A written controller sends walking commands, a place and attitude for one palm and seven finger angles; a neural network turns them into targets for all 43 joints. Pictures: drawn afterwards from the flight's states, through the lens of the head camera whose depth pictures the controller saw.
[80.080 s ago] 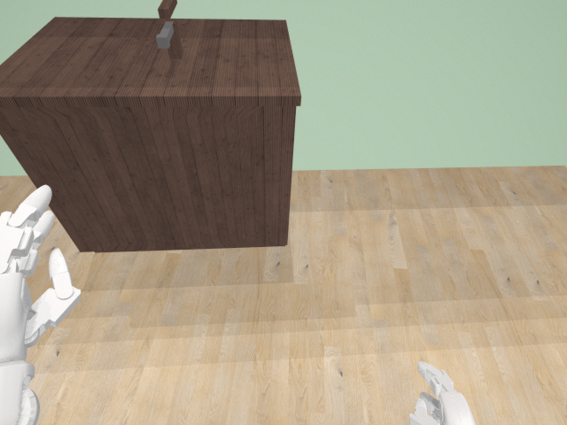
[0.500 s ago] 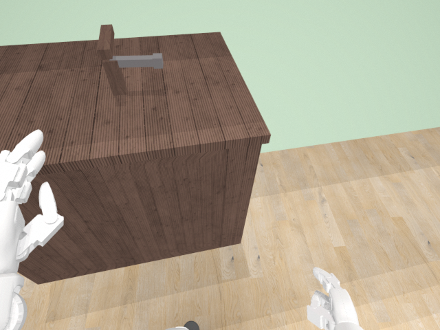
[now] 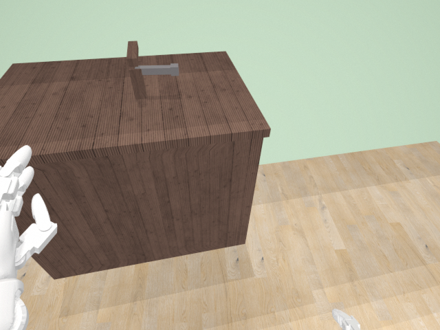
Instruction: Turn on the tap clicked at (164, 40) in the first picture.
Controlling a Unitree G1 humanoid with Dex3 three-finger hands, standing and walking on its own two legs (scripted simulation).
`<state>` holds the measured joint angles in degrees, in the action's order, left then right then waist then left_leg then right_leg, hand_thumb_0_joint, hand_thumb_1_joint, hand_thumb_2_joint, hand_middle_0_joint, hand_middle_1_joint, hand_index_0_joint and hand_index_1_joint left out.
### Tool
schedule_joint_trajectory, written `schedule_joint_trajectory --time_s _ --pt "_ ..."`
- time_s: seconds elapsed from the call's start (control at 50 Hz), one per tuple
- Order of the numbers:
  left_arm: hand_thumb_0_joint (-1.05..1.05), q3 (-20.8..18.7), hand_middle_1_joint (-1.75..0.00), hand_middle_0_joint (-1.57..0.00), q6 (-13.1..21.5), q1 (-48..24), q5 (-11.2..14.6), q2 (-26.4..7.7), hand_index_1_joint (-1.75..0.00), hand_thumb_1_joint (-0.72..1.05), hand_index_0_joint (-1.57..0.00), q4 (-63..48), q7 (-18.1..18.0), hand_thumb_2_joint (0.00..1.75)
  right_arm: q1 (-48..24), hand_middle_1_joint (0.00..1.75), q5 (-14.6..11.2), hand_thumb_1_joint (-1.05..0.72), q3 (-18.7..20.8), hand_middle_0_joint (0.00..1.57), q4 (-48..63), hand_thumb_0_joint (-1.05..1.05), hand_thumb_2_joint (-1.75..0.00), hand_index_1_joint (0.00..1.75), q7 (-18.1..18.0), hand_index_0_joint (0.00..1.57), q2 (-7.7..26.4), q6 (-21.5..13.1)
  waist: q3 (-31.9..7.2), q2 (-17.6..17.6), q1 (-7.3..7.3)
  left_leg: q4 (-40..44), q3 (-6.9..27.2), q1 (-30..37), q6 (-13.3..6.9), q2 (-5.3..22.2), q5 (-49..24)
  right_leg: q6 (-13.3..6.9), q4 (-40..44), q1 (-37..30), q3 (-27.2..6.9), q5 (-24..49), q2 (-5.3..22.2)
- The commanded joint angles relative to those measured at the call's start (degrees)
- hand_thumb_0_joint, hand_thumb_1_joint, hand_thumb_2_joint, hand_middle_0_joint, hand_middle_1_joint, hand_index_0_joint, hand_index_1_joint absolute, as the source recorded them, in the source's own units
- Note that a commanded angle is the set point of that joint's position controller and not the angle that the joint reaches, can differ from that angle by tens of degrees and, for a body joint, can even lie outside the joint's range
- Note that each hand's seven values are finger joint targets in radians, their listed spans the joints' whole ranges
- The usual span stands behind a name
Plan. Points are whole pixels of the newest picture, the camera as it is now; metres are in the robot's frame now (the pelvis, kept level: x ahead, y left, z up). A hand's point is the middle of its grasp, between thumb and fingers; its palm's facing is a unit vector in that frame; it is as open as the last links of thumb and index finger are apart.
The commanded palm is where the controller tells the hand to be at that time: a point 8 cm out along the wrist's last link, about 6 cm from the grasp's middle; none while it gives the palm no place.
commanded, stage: stop stepping back and stand still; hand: left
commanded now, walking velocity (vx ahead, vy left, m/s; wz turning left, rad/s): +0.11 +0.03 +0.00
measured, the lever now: (174, 69) +0.82 +0.19 +0.11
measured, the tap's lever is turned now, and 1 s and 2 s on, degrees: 84 84 84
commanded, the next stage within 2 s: stand and check the lever's angle in 0.22 s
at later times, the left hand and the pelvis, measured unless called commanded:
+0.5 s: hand (52, 232) +0.20 +0.25 +0.16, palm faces +0.41 -0.84 -0.35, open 7.4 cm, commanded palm +0.15 +0.29 +0.18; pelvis +0.00 +0.01 +0.00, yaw +1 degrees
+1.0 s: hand (43, 230) +0.20 +0.26 +0.16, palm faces +0.42 -0.83 -0.36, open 7.4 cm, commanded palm +0.16 +0.29 +0.18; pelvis +0.00 +0.01 +0.01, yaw +1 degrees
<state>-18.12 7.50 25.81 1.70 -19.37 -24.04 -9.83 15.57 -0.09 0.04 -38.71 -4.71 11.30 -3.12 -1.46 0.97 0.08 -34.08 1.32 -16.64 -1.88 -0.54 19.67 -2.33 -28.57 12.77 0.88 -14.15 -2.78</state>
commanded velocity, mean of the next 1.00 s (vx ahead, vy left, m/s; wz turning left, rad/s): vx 0.02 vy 0.00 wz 0.00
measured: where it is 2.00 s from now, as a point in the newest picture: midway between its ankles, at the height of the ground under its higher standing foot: outside the picture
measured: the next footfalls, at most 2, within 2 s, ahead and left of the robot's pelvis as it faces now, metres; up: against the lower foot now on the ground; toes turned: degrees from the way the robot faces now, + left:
none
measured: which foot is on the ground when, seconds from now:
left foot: down 0.00-1.00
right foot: down 0.00-1.00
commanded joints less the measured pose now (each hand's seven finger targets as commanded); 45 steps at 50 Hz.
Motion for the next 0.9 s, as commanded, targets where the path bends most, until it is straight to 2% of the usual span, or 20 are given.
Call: schedule_joint_trajectory --time_s 0.0,0.04,0.06,0.08,0.1,0.12,0.14,0.16,0.2,0.24,0.26,0.28,0.3,0.32,0.34,0.38,0.44,0.5,0.68,0.88 --pt "0.00 -4.1 -0.30 -0.20 3.5 -8.3 0.3 -9.7 -0.30 0.90 -0.20 -12.4 -0.5 0.90 -8.6 0.30 0.3 -0.90 3.3 0.20 8.8 0.00 -0.90 0.30 0.6 0.20 6.9 -3.7 -0.2 -10.1 0.56 -15.3 -1.2 -10.5 0.7 1.3 4.0 -9.8 15.7 -1.8 -26.7 -15.7 19.0" --pt "0.00 -5.0 -0.30 -0.20 4.0 -10.2 0.5 -11.3 -0.30 0.90 -0.20 -15.4 -0.6 0.90 -8.7 0.30 0.2 -0.90 2.6 0.20 9.1 0.00 -0.90 0.30 0.6 0.20 6.3 -3.6 1.1 -5.4 0.71 -7.5 -0.8 -4.2 0.1 3.4 4.9 -9.0 12.4 3.2 -20.1 -12.7 18.4" --pt "0.00 -5.4 -0.30 -0.20 4.1 -9.9 0.6 -11.5 -0.30 0.90 -0.20 -16.1 -0.9 0.90 -8.7 0.30 0.3 -0.90 2.2 0.20 8.9 0.00 -0.90 0.30 0.5 0.20 6.1 -3.5 0.6 -3.7 1.19 -1.4 -1.4 2.2 -0.2 3.2 2.6 -7.2 9.0 6.8 -15.8 -13.6 16.1" --pt "0.00 -6.2 -0.30 -0.20 4.3 -8.6 0.6 -11.6 -0.30 0.90 -0.20 -15.8 -1.1 0.90 -9.3 0.30 0.7 -0.90 1.9 0.20 8.9 0.00 -0.90 0.30 0.2 0.20 6.2 -3.3 0.7 0.4 1.07 4.7 0.6 5.1 -1.1 3.5 4.5 -4.9 4.5 9.3 -11.1 -15.8 11.5" --pt "0.00 -6.7 -0.30 -0.20 4.4 -8.3 0.9 -11.4 -0.30 0.90 -0.20 -17.1 -1.2 0.90 -9.9 0.30 0.8 -0.90 2.4 0.20 9.7 0.00 -0.90 0.30 -0.3 0.20 7.7 -3.3 1.3 8.2 0.92 11.7 8.7 7.4 -3.0 7.4 8.6 -2.3 -2.9 12.8 -6.8 -15.2 6.0" --pt "0.00 -6.2 -0.30 -0.20 4.5 -8.4 0.7 -10.4 -0.30 0.90 -0.20 -18.0 -1.3 0.90 -9.9 0.30 0.8 -0.90 1.7 0.20 10.2 0.00 -0.90 0.30 -0.2 0.20 7.5 -3.1 2.0 14.2 0.84 18.3 18.4 6.4 -5.7 13.7 14.7 0.9 -11.0 14.3 -0.7 -12.6 0.6" --pt "0.00 -7.0 -0.30 -0.20 4.1 -8.5 0.3 -11.2 -0.30 0.90 -0.20 -16.1 -1.3 0.90 -10.0 0.30 0.3 -0.90 1.4 0.20 9.7 0.00 -0.90 0.30 -0.4 0.20 6.4 -3.3 1.9 15.2 1.02 25.2 23.8 -0.9 -7.6 16.7 26.8 2.2 -20.2 10.7 -0.3 -14.2 -0.3" --pt "0.00 -7.4 -0.30 -0.20 3.5 -8.5 0.1 -11.3 -0.30 0.90 -0.20 -14.4 -1.2 0.90 -10.0 0.30 0.4 -0.90 1.4 0.20 9.7 0.00 -0.90 0.30 -0.3 0.20 6.1 -3.5 4.1 13.6 0.87 27.3 25.2 -7.4 -8.6 17.4 30.2 2.0 -24.0 8.0 -1.9 -13.2 0.6" --pt "0.00 -6.5 -0.30 -0.20 3.5 -9.8 0.1 -10.7 -0.30 0.90 -0.20 -14.1 -0.7 0.90 -10.1 0.30 0.4 -0.90 1.2 0.20 9.3 0.00 -0.90 0.30 0.3 0.20 5.4 -4.3 4.4 9.8 0.16 24.1 17.6 -8.5 -7.2 14.8 22.3 2.1 -16.4 3.6 -1.4 -11.7 1.8" --pt "0.00 -5.3 -0.30 -0.20 3.3 -5.7 0.0 -9.2 -0.30 0.90 -0.20 -12.1 -0.4 0.90 -10.2 0.30 0.3 -0.90 1.2 0.20 9.5 0.00 -0.90 0.30 0.6 0.20 5.8 -4.2 3.1 6.4 -0.76 17.9 9.7 -10.3 -3.7 10.7 17.2 1.7 -1.3 -5.7 0.9 -7.9 0.9" --pt "0.00 -5.0 -0.30 -0.20 3.5 -5.1 -0.2 -9.3 -0.30 0.90 -0.20 -12.4 -0.1 0.90 -10.2 0.30 0.3 -0.90 1.6 0.20 10.3 0.00 -0.90 0.30 0.7 0.20 6.0 -4.0 3.1 1.6 -0.69 11.0 5.2 -10.9 -1.8 6.7 13.0 0.6 7.1 -7.0 -3.1 -5.9 2.5" --pt "0.00 -4.8 -0.30 -0.20 3.7 -5.2 0.1 -9.4 -0.30 0.90 -0.20 -12.3 0.4 0.90 -9.7 0.30 0.5 -0.90 2.1 0.20 10.8 0.00 -0.90 0.30 1.0 0.20 5.9 -3.8 3.0 -6.0 0.18 0.5 1.3 -10.0 0.1 2.6 7.3 -3.0 13.3 -3.2 -15.1 -10.4 9.1" --pt "0.00 -5.1 -0.30 -0.20 3.6 -5.1 0.3 -9.7 -0.30 0.90 -0.20 -12.8 0.6 0.90 -9.4 0.30 0.6 -0.90 2.1 0.20 10.7 0.00 -0.90 0.30 1.6 0.20 5.9 -3.9 1.6 -8.8 0.43 -6.5 -0.9 -7.7 1.1 1.7 1.2 -5.7 16.4 -0.6 -23.6 -10.1 15.9" --pt "0.00 -4.0 -0.30 -0.20 3.4 -6.2 0.9 -9.0 -0.30 0.90 -0.20 -14.5 0.5 0.90 -8.5 0.30 0.0 -0.90 2.4 0.20 10.2 0.00 -0.90 0.30 1.9 0.20 5.4 -4.1 -0.1 -9.9 0.50 -9.2 -0.8 -5.9 1.6 1.7 -0.6 -6.9 15.3 -0.5 -24.5 -6.0 17.5" --pt "0.00 -4.9 -0.30 -0.20 3.4 -5.4 1.1 -9.8 -0.30 0.90 -0.20 -15.0 0.3 0.90 -8.6 0.30 -0.2 -0.90 2.8 0.20 10.8 0.00 -0.90 0.30 1.8 0.20 6.0 -4.4 -0.5 -9.0 0.27 -8.3 -0.3 -4.7 1.6 2.1 -1.0 -7.1 13.3 -0.9 -22.2 1.9 17.1" --pt "0.00 -6.6 -0.30 -0.20 4.0 -5.0 1.3 -11.0 -0.30 0.90 -0.20 -15.7 -0.2 0.90 -8.4 0.30 -0.1 -0.90 2.2 0.20 10.6 0.00 -0.90 0.30 1.3 0.20 5.8 -4.3 -2.9 -5.4 0.47 1.4 -0.4 -0.1 1.2 2.6 -5.4 -4.6 7.5 -3.5 -14.7 12.3 14.7" --pt "0.00 -7.2 -0.30 -0.20 4.4 -3.4 1.7 -11.1 -0.30 0.90 -0.20 -15.8 -0.3 0.90 -10.0 0.30 -0.4 -0.90 2.9 0.20 11.4 0.00 -0.90 0.30 0.2 0.20 6.9 -3.8 -4.3 2.0 -0.72 8.8 3.2 7.1 -0.2 6.2 -16.4 0.6 4.5 -2.3 -7.6 10.0 6.8" --pt "0.00 -8.0 -0.30 -0.20 4.6 -4.4 1.1 -11.9 -0.30 0.90 -0.20 -17.0 -0.2 0.90 -11.0 0.30 -0.1 -0.90 2.3 0.20 12.2 0.00 -0.90 0.30 -0.2 0.20 6.6 -3.5 -3.5 5.4 -0.94 12.1 6.7 5.5 -1.2 7.9 -18.9 1.9 2.8 -3.4 -3.8 8.3 3.8" --pt "0.00 -5.9 -0.30 -0.20 4.3 -0.4 1.5 -9.5 -0.30 0.90 -0.20 -14.6 0.1 0.90 -10.0 0.30 -0.2 -0.90 2.8 0.20 12.7 0.00 -0.90 0.30 0.1 0.20 7.1 -3.7 -5.4 1.1 -0.65 10.6 3.2 5.3 0.1 5.8 -16.9 1.3 6.4 -5.5 -5.8 12.7 5.0" --pt "0.00 -5.5 -0.30 -0.20 3.7 -3.3 1.8 -9.9 -0.30 0.90 -0.20 -14.3 0.0 0.90 -10.9 0.30 -0.1 -0.90 2.4 0.20 13.1 0.00 -0.90 0.30 -0.2 0.20 7.0 -2.9 -3.8 2.1 -0.70 11.6 3.0 5.0 0.4 4.9 -13.8 1.1 8.7 -4.2 -6.2 10.0 5.0"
